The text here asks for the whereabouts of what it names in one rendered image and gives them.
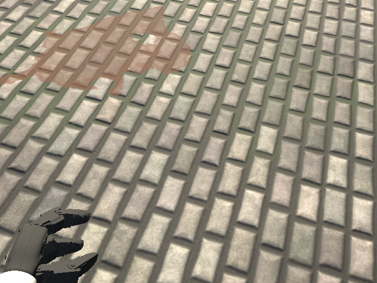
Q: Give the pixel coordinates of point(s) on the robot left hand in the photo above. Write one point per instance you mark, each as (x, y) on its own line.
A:
(33, 250)

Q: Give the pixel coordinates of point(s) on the left robot forearm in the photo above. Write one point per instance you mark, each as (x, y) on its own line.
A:
(16, 277)

